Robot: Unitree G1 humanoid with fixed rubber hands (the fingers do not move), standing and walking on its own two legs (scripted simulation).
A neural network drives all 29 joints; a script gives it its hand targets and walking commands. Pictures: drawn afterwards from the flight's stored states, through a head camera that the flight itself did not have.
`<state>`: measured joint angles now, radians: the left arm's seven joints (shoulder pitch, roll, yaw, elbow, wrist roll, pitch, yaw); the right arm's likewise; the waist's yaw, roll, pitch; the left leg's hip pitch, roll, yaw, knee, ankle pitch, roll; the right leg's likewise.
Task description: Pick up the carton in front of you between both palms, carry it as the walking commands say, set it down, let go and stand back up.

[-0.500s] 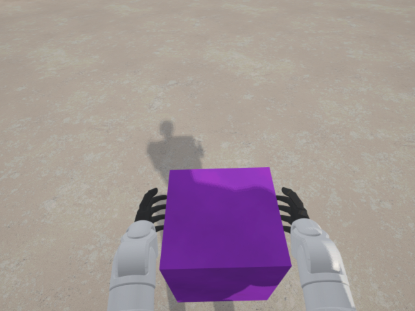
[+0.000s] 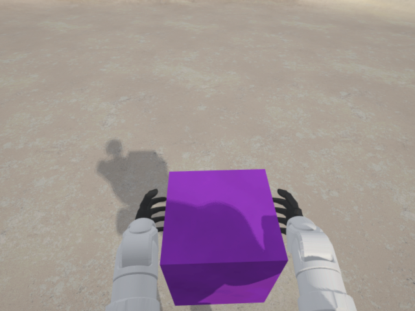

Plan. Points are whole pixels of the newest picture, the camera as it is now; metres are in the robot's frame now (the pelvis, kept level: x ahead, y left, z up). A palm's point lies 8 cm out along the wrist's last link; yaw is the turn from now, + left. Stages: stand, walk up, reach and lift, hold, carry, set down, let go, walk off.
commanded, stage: hold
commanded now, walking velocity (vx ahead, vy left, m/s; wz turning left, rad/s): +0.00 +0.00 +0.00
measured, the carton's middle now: (218, 239) +0.31 +0.00 -0.04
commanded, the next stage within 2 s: set down in 0.32 s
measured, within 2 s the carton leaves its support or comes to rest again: neither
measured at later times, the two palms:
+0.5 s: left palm (130, 220) +0.30 +0.18 +0.05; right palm (279, 224) +0.29 -0.12 +0.05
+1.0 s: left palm (142, 247) +0.36 +0.19 -0.15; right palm (253, 245) +0.35 -0.11 -0.14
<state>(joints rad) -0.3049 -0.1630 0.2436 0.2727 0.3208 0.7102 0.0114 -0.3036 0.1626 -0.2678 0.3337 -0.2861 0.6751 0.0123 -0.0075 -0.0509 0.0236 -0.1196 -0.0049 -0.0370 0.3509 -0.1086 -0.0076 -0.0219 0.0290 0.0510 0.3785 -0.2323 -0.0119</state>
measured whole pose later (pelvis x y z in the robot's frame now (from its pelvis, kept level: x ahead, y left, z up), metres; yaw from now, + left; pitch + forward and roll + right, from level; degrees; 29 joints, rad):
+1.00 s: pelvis -0.02 +0.01 -0.07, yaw -1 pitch +23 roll -2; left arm -0.63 -0.04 0.40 0.57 0.29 0.14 -0.06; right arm -0.55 0.21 -0.39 0.53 -0.21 0.11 -0.12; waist 0.05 -0.08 0.07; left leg -1.03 0.00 -0.05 0.87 -0.24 -0.01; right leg -0.93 0.07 0.05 0.90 -0.37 0.01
